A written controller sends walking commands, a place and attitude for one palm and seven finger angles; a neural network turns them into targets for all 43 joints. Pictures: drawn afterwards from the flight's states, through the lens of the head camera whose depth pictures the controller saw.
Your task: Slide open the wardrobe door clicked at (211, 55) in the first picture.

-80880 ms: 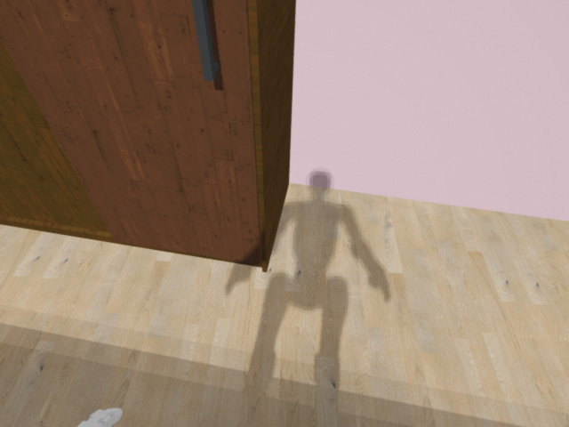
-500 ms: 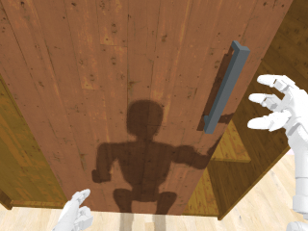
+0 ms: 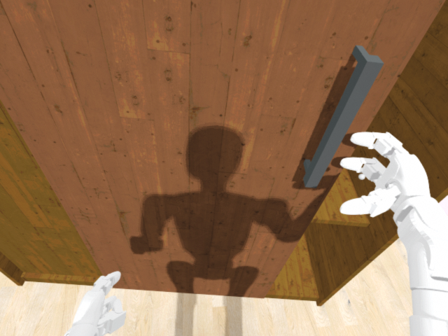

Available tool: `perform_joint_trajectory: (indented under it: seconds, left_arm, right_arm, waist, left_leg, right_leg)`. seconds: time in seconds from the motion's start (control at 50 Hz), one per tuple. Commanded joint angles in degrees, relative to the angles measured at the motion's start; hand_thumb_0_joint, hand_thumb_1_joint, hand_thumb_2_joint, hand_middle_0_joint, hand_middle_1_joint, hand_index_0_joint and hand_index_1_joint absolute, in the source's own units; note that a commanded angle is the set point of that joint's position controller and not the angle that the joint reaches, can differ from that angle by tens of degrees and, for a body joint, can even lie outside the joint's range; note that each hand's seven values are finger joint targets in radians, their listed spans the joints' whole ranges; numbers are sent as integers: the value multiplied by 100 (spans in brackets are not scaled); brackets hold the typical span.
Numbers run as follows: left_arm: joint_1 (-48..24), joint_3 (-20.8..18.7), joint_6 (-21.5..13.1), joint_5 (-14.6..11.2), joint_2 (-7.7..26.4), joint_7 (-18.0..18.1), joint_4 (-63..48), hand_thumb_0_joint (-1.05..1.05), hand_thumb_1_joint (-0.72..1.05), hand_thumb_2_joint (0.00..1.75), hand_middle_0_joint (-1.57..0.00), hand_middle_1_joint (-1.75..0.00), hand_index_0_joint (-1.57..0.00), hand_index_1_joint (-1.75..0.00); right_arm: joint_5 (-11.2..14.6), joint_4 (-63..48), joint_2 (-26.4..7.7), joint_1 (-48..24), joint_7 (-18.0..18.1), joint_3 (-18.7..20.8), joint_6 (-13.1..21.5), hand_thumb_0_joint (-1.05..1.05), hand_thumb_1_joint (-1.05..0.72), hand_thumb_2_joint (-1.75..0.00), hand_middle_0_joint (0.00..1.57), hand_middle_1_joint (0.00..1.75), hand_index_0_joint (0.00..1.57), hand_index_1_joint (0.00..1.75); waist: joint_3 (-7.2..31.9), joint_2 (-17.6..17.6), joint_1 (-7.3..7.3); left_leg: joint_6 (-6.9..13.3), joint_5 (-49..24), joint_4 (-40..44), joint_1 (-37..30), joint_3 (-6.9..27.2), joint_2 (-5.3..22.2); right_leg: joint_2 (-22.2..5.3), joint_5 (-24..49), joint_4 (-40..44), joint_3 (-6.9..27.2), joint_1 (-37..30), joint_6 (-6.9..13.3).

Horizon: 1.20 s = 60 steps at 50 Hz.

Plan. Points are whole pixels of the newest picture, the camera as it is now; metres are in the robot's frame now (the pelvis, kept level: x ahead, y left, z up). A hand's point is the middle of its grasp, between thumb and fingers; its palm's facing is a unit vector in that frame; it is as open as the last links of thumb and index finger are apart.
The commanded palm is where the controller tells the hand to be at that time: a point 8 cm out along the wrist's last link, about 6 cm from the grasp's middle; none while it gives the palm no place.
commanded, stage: feel for the door with the fingertips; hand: right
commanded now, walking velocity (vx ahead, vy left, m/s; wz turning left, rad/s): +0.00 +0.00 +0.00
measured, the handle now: (331, 126) +0.41 -0.13 +0.22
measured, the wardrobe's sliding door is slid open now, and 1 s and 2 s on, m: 0.24 0.24 0.24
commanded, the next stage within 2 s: slide the fingers in behind the handle in 0.84 s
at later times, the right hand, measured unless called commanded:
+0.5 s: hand (368, 148) +0.34 -0.17 +0.23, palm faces +0.06 +1.00 -0.05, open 14.0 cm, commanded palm +0.33 -0.22 +0.22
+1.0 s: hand (367, 148) +0.36 -0.18 +0.22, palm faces +0.04 +1.00 -0.06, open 14.0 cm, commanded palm +0.33 -0.22 +0.22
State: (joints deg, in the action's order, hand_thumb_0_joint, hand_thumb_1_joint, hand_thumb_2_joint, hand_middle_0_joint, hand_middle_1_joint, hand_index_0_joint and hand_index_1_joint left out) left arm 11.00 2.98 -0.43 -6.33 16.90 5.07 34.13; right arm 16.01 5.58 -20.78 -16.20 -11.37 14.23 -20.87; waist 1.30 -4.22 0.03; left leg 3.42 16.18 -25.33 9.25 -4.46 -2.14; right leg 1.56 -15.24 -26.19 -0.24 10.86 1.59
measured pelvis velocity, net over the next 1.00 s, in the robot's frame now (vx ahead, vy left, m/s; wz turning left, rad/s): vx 0.00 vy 0.00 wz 0.00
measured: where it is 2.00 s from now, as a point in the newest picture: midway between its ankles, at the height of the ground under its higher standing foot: outside the picture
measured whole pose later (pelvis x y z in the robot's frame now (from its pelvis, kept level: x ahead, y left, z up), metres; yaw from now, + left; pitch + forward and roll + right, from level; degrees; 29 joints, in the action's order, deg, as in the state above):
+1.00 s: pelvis +0.00 +0.00 +0.00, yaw +0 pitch -2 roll +0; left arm 9.7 3.4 1.1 -6.2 16.1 4.7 36.6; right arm 14.7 8.1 -20.2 -24.7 -7.1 13.5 -23.0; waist 2.6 -4.0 0.1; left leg 3.4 15.9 -24.7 7.4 -4.6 -2.3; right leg 1.4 -15.2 -26.1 0.0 9.3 1.5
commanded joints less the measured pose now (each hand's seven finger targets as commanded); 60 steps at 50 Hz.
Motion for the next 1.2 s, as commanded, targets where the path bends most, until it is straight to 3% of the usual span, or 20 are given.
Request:
perform_joint_trajectory:
  seconds: [0.0, 0.04, 0.08, 0.12, 0.18, 0.26, 0.32, 0.34, 0.42, 0.46, 0.52, 0.58, 0.66, 0.72, 0.74, 0.88, 0.98, 1.02, 1.1, 1.18]
  left_arm:
    - [-820, -138, -623, 177, 377, 3, -790, 0, 90, 90, -20, -30, -20, -30]
    - [-836, -174, -595, 163, 384, -22, -639, 0, 90, 90, -20, -30, -20, -30]
    - [-958, -143, -440, 96, 402, -42, -576, 0, 90, 90, -20, -30, -20, -30]
    - [-1005, -133, -257, 21, 471, -63, -555, 0, 90, 90, -20, -30, -20, -30]
    - [-1052, -141, -98, -62, 568, -64, -705, 0, 90, 90, -20, -30, -20, -30]
    - [-1198, -188, -193, 24, 505, -49, -991, 0, 90, 90, -20, -30, -20, -30]
    - [-1169, -149, -313, 105, 408, -40, -952, 0, 90, 90, -20, -30, -20, -30]
    - [-1171, -143, -355, 117, 358, -51, -937, 0, 90, 90, -20, -30, -20, -30]
    - [-1095, -123, -368, 112, 357, -59, -702, 0, 90, 90, -20, -30, -20, -30]
    - [-1094, -111, -300, 85, 407, -51, -661, 0, 90, 90, -20, -30, -20, -30]
    - [-1071, -122, -169, 34, 484, -33, -632, 0, 90, 90, -20, -30, -20, -30]
    - [-1137, -145, -106, 29, 509, -20, -749, 0, 90, 90, -20, -30, -20, -30]
    - [-1219, -141, -179, 86, 415, -46, -919, 0, 90, 90, -20, -30, -20, -30]
    - [-1127, -142, -257, 126, 385, -66, -852, 0, 90, 90, -20, -30, -20, -30]
    - [-1075, -159, -265, 130, 397, -63, -817, 0, 90, 90, -20, -30, -20, -30]
    - [-1003, -163, -147, 17, 530, -13, -635, 0, 90, 90, -20, -30, -20, -30]
    - [-1122, -176, -236, 55, 463, -26, -872, 0, 90, 90, -20, -30, -20, -30]
    - [-1108, -165, -255, 86, 451, -25, -860, 0, 90, 90, -20, -30, -20, -30]
    - [-1095, -171, -265, 105, 458, -55, -832, 0, 90, 90, -20, -30, -20, -30]
    - [-1174, -142, -196, 78, 414, -102, -875, 0, 90, 90, -20, -30, -20, -30]
  right_arm:
    - [173, -2994, -2047, -3193, 374, 1281, 1720, 0, 50, -30, 30, 120, 30, 120]
    - [-5, -2202, -1861, -2976, 522, 1207, 1457, 0, 50, -30, 30, 120, 30, 120]
    - [-112, -1218, -1263, -2459, 567, 664, 804, 0, 50, -30, 30, 120, 30, 120]
    - [-121, -414, -697, -2010, 491, 129, 88, 0, 50, -30, 30, 120, 30, 120]
    - [31, -192, -531, -1743, 234, -86, -566, 0, 50, -30, 30, 120, 30, 120]
    - [164, -1590, -936, -2424, 220, 402, -66, 0, 50, -30, 30, 120, 30, 120]
    - [83, -2390, -1496, -3180, 469, 837, 590, 0, 50, -30, 30, 120, 30, 120]
    - [40, -2475, -1372, -3145, 534, 769, 741, 0, 50, -30, 30, 120, 30, 120]
    - [-162, -2005, -921, -3198, 687, 230, 742, 0, 50, -30, 30, 120, 30, 120]
    - [-190, -1452, -784, -2930, 653, 77, 405, 0, 50, -30, 30, 120, 30, 120]
    - [-106, -737, -599, -2591, 503, -43, -52, 0, 50, -30, 30, 120, 30, 120]
    - [2, -751, -900, -2572, 407, 292, -209, 0, 50, -30, 30, 120, 30, 120]
    - [9, -1737, -1201, -3043, 523, 585, 280, 0, 50, -30, 30, 120, 30, 120]
    - [-58, -2012, -1152, -3267, 624, 523, 653, 0, 50, -30, 30, 120, 30, 120]
    - [-84, -1818, -1271, -3074, 641, 668, 661, 0, 50, -30, 30, 120, 30, 120]
    - [-82, -563, -869, -2996, 372, 108, 67, 0, 50, -30, 30, 120, 30, 120]
    - [15, -1459, -905, -3093, 368, 246, 269, 0, 50, -30, 30, 120, 30, 120]
    - [40, -1628, -1041, -3070, 442, 418, 461, 0, 50, -30, 30, 120, 30, 120]
    - [-16, -1635, -1192, -2618, 582, 648, 560, 0, 50, -30, 30, 120, 30, 120]
    - [-95, -1668, -823, -2302, 616, 338, 265, 0, 50, -30, 30, 120, 30, 120]
  waist:
    - [2731, -179, -67]
    - [2255, -212, -55]
    - [1078, -118, -15]
    - [342, 139, 31]
    - [385, 568, 44]
    - [1611, 1048, -48]
    - [2035, 587, -89]
    - [2126, 446, -77]
    - [1555, -201, 56]
    - [1128, -149, 69]
    - [791, 413, 83]
    - [1099, 869, -3]
    - [1842, 528, -103]
    - [1905, 225, -50]
    - [1864, 250, -63]
    - [785, 383, 143]
    - [1673, 353, -15]
    - [1754, 394, -49]
    - [1659, 468, -140]
    - [1283, 225, -94]
  left_leg:
    - [-195, -2757, 52, -690, 425, 241]
    - [-203, -2717, 122, -686, 418, 278]
    - [-205, -2088, 327, -249, 367, 272]
    - [-235, -1644, 494, 148, 356, 257]
    - [-294, -1533, 502, 199, 335, 257]
    - [-319, -2298, 278, -470, 389, 298]
    - [-259, -2452, 184, -681, 443, 296]
    - [-254, -2467, 153, -686, 453, 298]
    - [-188, -2147, 270, -230, 408, 264]
    - [-175, -1841, 352, -64, 373, 257]
    - [-223, -1629, 455, 59, 343, 253]
    - [-273, -1855, 415, -239, 378, 287]
    - [-246, -2497, 247, -720, 438, 325]
    - [-209, -2621, 209, -677, 429, 303]
    - [-212, -2653, 212, -672, 429, 295]
    - [-251, -1628, 499, 69, 415, 278]
    - [-192, -2081, 309, -407, 382, 295]
    - [-186, -2168, 290, -483, 379, 281]
    - [-198, -2221, 285, -570, 389, 279]
    - [-189, -2071, 326, -349, 357, 272]
  right_leg:
    - [-129, 2657, -21, 273, -1554, 132]
    - [-127, 2405, 17, 228, -1217, 116]
    - [-127, 1624, 170, 186, -635, 79]
    - [-139, 1180, 253, 204, -311, 95]
    - [-148, 1021, 211, 285, -205, 119]
    - [-103, 1582, 87, 270, -562, 190]
    - [-84, 1881, 96, 252, -837, 186]
    - [-83, 1963, 82, 219, -949, 181]
    - [-119, 1868, 96, 226, -1074, 126]
    - [-124, 1535, 172, 266, -843, 97]
    - [-136, 1215, 223, 301, -559, 127]
    - [-107, 1288, 200, 272, -452, 151]
    - [-82, 1860, 157, 217, -754, 161]
    - [-104, 2123, 134, 225, -955, 155]
    - [-111, 2132, 116, 209, -948, 152]
    - [-124, 1144, 205, 242, -515, 156]
    - [-105, 1658, 164, 314, -851, 149]
    - [-121, 1777, 183, 320, -891, 149]
    - [-141, 1808, 207, 252, -797, 140]
    - [-141, 1692, 242, 220, -728, 105]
